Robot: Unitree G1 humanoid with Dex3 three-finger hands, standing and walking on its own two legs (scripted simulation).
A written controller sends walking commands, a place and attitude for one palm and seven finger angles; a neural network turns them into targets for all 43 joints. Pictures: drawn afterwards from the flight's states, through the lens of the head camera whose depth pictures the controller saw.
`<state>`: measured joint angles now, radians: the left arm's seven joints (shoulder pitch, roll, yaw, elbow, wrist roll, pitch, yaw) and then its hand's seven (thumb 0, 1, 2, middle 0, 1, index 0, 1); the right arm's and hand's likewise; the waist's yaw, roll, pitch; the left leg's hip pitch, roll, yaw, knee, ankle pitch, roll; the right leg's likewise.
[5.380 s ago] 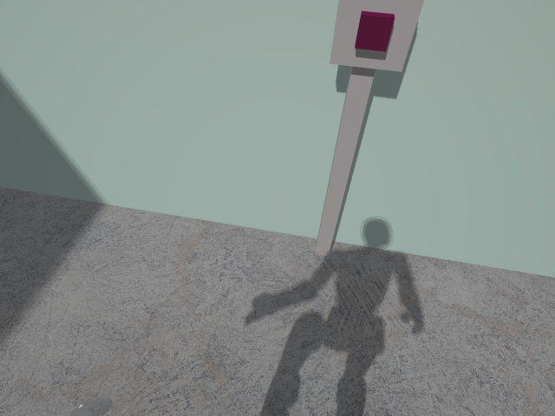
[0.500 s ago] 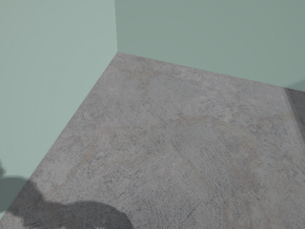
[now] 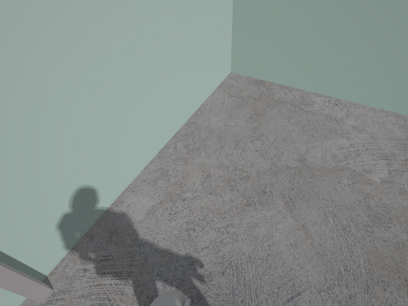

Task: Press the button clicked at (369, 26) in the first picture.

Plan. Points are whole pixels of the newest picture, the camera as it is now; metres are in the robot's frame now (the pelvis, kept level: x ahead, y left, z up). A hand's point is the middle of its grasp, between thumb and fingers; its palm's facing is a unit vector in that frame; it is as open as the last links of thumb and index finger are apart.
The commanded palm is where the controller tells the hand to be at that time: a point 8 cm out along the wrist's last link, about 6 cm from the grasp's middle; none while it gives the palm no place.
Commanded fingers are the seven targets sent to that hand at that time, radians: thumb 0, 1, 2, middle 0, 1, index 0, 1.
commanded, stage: turn to face it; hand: left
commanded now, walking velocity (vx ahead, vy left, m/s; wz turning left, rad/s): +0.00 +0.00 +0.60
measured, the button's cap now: out of the picture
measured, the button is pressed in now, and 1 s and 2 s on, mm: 0 0 0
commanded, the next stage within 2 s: take the last steps up to it in 1.70 s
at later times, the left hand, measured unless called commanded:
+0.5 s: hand out of the picture -0.04 +0.28 -0.18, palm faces +0.34 -0.90 -0.26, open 7.4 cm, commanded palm none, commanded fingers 0.00 0.90 0.90 -0.20 -0.30 -0.20 -0.30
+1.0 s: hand out of the picture -0.01 +0.22 -0.14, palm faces +0.55 -0.78 -0.29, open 7.4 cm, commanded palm none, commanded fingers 0.00 0.90 0.90 -0.20 -0.30 -0.20 -0.30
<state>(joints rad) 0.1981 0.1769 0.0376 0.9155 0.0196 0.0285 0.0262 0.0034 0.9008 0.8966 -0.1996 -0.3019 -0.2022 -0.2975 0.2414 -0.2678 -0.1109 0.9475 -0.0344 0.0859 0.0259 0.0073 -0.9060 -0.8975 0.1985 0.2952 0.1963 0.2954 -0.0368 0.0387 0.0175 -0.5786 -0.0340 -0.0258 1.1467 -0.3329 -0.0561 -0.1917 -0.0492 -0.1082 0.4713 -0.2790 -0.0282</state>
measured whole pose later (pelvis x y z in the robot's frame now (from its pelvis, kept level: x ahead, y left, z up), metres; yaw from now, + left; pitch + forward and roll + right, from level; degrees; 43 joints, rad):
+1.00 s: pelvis +0.01 +0.00 +0.00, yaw +37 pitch -1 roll +2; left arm 0.18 0.17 0.01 0.86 0.02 0.01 0.02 0.00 0.90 0.90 -0.20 -0.30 -0.20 -0.30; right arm 0.23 -0.28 -0.10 0.95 -0.03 0.09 0.03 0.01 -0.91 -0.90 0.20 0.30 0.20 0.30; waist -0.04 0.05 0.06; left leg -0.51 0.02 -0.02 1.21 -0.37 -0.08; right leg -0.19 -0.10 -0.19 0.51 -0.30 -0.02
